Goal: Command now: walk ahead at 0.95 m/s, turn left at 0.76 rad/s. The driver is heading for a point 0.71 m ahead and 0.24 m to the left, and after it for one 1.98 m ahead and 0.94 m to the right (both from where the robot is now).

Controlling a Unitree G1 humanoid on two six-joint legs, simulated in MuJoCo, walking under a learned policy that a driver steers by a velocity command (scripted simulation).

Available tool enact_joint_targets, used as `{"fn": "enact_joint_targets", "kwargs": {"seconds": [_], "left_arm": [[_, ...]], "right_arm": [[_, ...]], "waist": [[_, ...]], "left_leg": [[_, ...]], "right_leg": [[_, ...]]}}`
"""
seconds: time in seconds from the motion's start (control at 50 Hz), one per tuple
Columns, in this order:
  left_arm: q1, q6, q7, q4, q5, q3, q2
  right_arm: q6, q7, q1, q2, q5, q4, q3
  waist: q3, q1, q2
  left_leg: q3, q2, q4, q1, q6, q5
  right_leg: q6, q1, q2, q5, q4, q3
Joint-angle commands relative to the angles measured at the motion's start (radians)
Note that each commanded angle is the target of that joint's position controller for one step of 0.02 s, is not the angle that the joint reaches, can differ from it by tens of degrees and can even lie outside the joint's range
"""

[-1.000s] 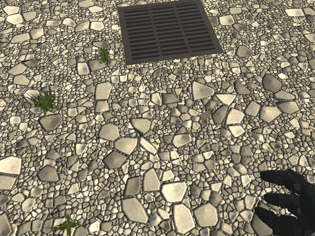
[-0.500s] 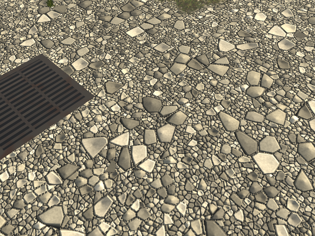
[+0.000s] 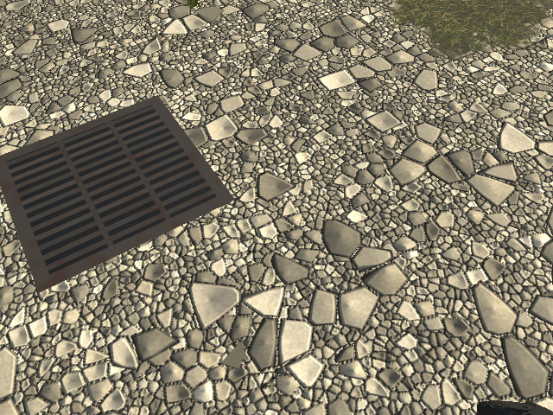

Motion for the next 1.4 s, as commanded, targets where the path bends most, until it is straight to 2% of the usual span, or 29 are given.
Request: {"fn": "enact_joint_targets", "kwargs": {"seconds": [0.02, 0.04, 0.06, 0.08, 0.12, 0.18, 0.26, 0.3, 0.38, 0.44, 0.46, 0.48, 0.52, 0.56, 0.62, 0.8, 0.86, 0.88, 0.9, 0.92, 0.96, 1.08, 1.16, 1.24, 1.28, 1.32, 1.34, 1.36, 1.4], "left_arm": [[-0.18, 0.005, 0.009, -0.114, -0.009, 0.08, 0.287], [-0.22, -0.023, -0.006, -0.124, -0.012, 0.054, 0.175], [-0.094, -0.076, -0.027, -0.207, -0.034, 0.002, 0.0], [-0.231, -0.125, -0.036, -0.259, -0.05, 0.002, 0.089], [-0.301, -0.143, -0.036, -0.283, -0.065, 0.014, 0.118], [-0.228, -0.097, -0.031, -0.247, -0.021, 0.028, 0.134], [-0.442, -0.082, -0.024, -0.327, 0.015, 0.013, 0.099], [-0.538, -0.086, -0.032, -0.357, -0.002, 0.005, 0.058], [-0.563, -0.093, -0.035, -0.369, -0.062, 0.046, 0.135], [-0.269, -0.102, -0.028, -0.313, -0.054, 0.101, 0.221], [-0.068, -0.091, -0.02, -0.292, -0.029, 0.104, 0.264], [-0.064, -0.088, -0.042, -0.259, 0.015, 0.113, 0.345], [-0.171, -0.056, -0.031, -0.308, 0.007, 0.075, 0.146], [-0.26, -0.035, -0.023, -0.277, 0.004, 0.062, 0.115], [-0.325, -0.037, -0.018, -0.218, -0.015, 0.067, 0.123], [-0.368, -0.021, -0.021, -0.153, -0.069, 0.108, 0.252], [-0.319, -0.019, -0.037, -0.124, -0.079, 0.092, 0.229], [-0.268, -0.016, -0.043, -0.139, -0.016, 0.055, 0.146], [-0.137, -0.004, -0.057, -0.107, -0.021, 0.018, 0.105], [-0.212, 0.019, -0.06, -0.079, -0.057, 0.047, 0.213], [-0.287, 0.046, -0.042, -0.094, -0.061, 0.044, 0.182], [-0.224, 0.106, -0.003, -0.078, -0.046, 0.062, 0.16], [-0.237, 0.097, -0.036, -0.097, -0.043, 0.064, 0.147], [-0.111, 0.097, -0.05, -0.019, -0.05, 0.081, 0.148], [0.016, 0.102, -0.047, 0.062, -0.048, 0.09, 0.121], [0.069, 0.065, -0.045, 0.037, -0.038, 0.098, 0.228], [0.01, 0.02, -0.069, -0.029, -0.014, 0.106, 0.278], [-0.074, -0.005, -0.072, -0.065, -0.011, 0.111, 0.293], [-0.134, -0.001, -0.046, -0.085, -0.036, 0.096, 0.247]], "right_arm": [[0.021, -0.021, 0.438, -0.243, -0.001, 0.028, -0.104], [0.042, -0.048, 0.508, -0.251, -0.005, 0.073, -0.106], [0.019, -0.051, 0.389, -0.289, -0.041, 0.028, -0.099], [-0.001, -0.053, 0.384, -0.197, -0.05, 0.001, -0.079], [-0.036, -0.044, 0.339, -0.144, -0.056, 0.002, -0.064], [-0.042, -0.061, 0.189, -0.118, -0.053, -0.043, -0.053], [-0.041, -0.103, 0.215, -0.123, -0.027, -0.029, -0.047], [-0.03, -0.113, 0.252, -0.144, -0.019, -0.009, -0.056], [-0.022, -0.123, 0.29, -0.138, -0.003, 0.016, -0.064], [0.001, -0.112, 0.24, -0.139, -0.036, -0.002, -0.07], [0.008, -0.106, 0.248, -0.042, -0.068, -0.038, -0.039], [-0.001, -0.099, 0.434, 0.033, -0.014, -0.093, -0.008], [0.022, -0.109, 0.262, -0.146, -0.01, -0.08, -0.036], [0.043, -0.109, 0.096, -0.18, -0.052, -0.127, -0.061], [0.07, -0.092, 0.128, -0.09, -0.024, -0.147, -0.043], [0.086, -0.038, 0.002, -0.124, -0.052, -0.15, -0.058], [0.066, -0.059, 0.157, -0.181, -0.067, -0.107, -0.09], [0.059, -0.085, 0.199, -0.258, -0.083, -0.111, -0.092], [0.045, -0.092, 0.105, -0.19, -0.114, -0.148, -0.039], [0.042, -0.082, 0.116, -0.107, -0.106, -0.138, -0.022], [0.027, -0.073, 0.036, -0.118, -0.079, -0.077, -0.021], [0.036, -0.129, -0.076, -0.136, -0.092, -0.042, -0.044], [0.019, -0.135, -0.061, -0.179, -0.051, -0.015, -0.073], [0.0, -0.113, -0.132, -0.168, -0.028, -0.013, -0.082], [0.011, -0.1, -0.17, -0.095, -0.016, -0.013, -0.067], [0.02, -0.079, -0.142, 0.004, -0.049, -0.04, -0.042], [-0.001, -0.071, -0.188, -0.029, -0.043, -0.091, -0.043], [-0.024, -0.069, -0.215, -0.109, -0.02, -0.095, -0.059], [-0.039, -0.084, -0.217, -0.142, -0.051, -0.058, -0.071]], "waist": [[-0.18, -0.328, -0.204], [-0.127, -0.32, 0.002], [-0.208, -0.103, 0.305], [-0.268, -0.183, 0.147], [-0.066, -0.081, -0.113], [0.029, 0.028, -0.059], [0.111, -0.041, -0.01], [0.078, -0.098, 0.033], [0.015, -0.113, 0.097], [-0.173, 0.065, 0.114], [-0.366, 0.115, 0.022], [-0.518, -0.025, -0.566], [-0.298, 0.047, -0.268], [-0.091, 0.017, -0.042], [-0.001, -0.048, -0.17], [-0.054, -0.047, -0.076], [-0.129, -0.145, 0.013], [-0.227, -0.126, 0.242], [-0.483, -0.051, 0.285], [-0.454, -0.117, 0.088], [-0.242, -0.073, 0.041], [-0.144, -0.018, 0.078], [-0.156, -0.011, 0.133], [-0.098, 0.071, 0.108], [-0.009, 0.12, -0.056], [0.091, 0.034, -0.392], [0.038, 0.025, -0.345], [0.082, -0.001, -0.229], [0.076, -0.035, -0.123]], "left_leg": [[-0.021, -0.075, -0.038, 0.706, 0.094, -0.115], [-0.198, -0.011, -0.056, 0.898, 0.116, -0.191], [-0.792, 0.197, -0.238, 1.114, 0.333, -0.544], [-1.021, 0.247, -0.461, 1.07, 0.316, -0.764], [-0.923, 0.228, -0.536, 0.767, 0.229, -0.654], [-0.699, 0.097, -0.558, 0.439, 0.216, -0.458], [-0.5, -0.008, -0.567, 0.182, 0.17, -0.245], [-0.467, -0.038, -0.539, 0.149, 0.121, -0.233], [-0.595, 0.019, -0.423, 0.398, 0.07, -0.291], [-0.563, -0.012, 0.0, 0.523, -0.033, 0.134], [-0.484, -0.051, 0.35, 0.359, -0.073, -0.092], [-0.372, -0.159, 0.696, 0.003, -0.123, -0.624], [-0.307, 0.016, 0.803, -0.13, -0.151, -0.475], [-0.25, 0.081, 0.691, -0.061, -0.163, -0.418], [-0.205, 0.137, 0.494, 0.012, -0.182, -0.419], [-0.098, 0.058, -0.055, 0.31, -0.09, -0.078], [-0.09, -0.022, -0.268, 0.614, -0.009, 0.114], [-0.375, 0.238, -0.215, 0.87, 0.088, 0.742], [-0.695, 0.52, -0.25, 0.966, 0.313, 0.754], [-0.583, 0.44, -0.294, 0.836, 0.261, 0.561], [-0.407, 0.341, -0.34, 0.684, 0.146, 0.285], [-0.199, 0.325, -0.458, 0.439, 0.132, 0.046], [-0.206, 0.354, -0.593, 0.423, 0.058, -0.549], [-0.12, 0.34, -0.583, 0.404, -0.015, -0.63], [0.006, 0.248, -0.311, 0.363, -0.056, -0.568], [0.021, 0.055, 0.381, -0.095, -0.146, -0.66], [-0.161, -0.025, 0.443, -0.222, -0.144, -0.653], [-0.206, 0.018, 0.441, -0.262, -0.13, -0.544], [-0.195, 0.045, 0.363, -0.179, -0.14, -0.385]], "right_leg": [[-0.108, -0.334, -0.2, 1.632, 0.649, 0.065], [-0.075, -0.658, -0.048, 0.65, 1.06, 0.109], [-0.041, -1.102, 0.131, -0.05, 1.404, 0.303], [-0.099, -1.17, 0.102, 0.041, 1.387, 0.483], [-0.13, -1.121, 0.019, 0.161, 1.187, 0.48], [-0.072, -0.973, -0.044, 0.207, 1.009, 0.475], [0.008, -0.837, -0.02, 0.431, 0.621, 0.375], [0.024, -0.7, 0.038, 0.579, 0.408, 0.34], [0.037, -0.648, 0.056, 0.593, 0.216, 0.433], [-0.037, -0.365, 0.034, 0.479, 0.212, 0.408], [-0.091, -0.038, -0.147, 0.409, 0.313, 0.563], [-0.308, 0.231, -0.439, 0.371, 0.132, 1.184], [-0.259, 0.035, -0.359, 0.366, 0.118, 0.951], [-0.207, -0.274, -0.248, 0.754, 0.121, 0.606], [-0.223, -0.462, -0.229, 0.806, 0.029, 0.446], [-0.177, -0.44, -0.208, 0.908, 0.102, 0.172], [-0.129, -0.496, -0.146, 0.922, 0.416, 0.138], [-0.066, -0.723, -0.061, 0.216, 0.744, 0.127], [-0.02, -0.81, 0.001, -0.252, 0.952, 0.315], [-0.005, -0.771, -0.023, -0.206, 0.968, 0.411], [0.002, -0.839, -0.068, -0.163, 0.847, 0.393], [0.048, -0.751, -0.065, 0.068, 0.822, 0.314], [-0.036, -0.699, -0.085, 0.124, 0.657, 0.266], [-0.122, -0.548, -0.061, 0.107, 0.49, 0.162], [-0.176, -0.45, 0.007, 0.139, 0.236, 0.13], [-0.322, -0.328, -0.223, 0.377, 0.143, 0.725], [-0.436, -0.329, -0.305, 0.155, -0.068, 1.066], [-0.41, -0.334, -0.328, 0.154, -0.112, 1.022], [-0.317, -0.36, -0.25, 0.462, -0.035, 0.803]]}}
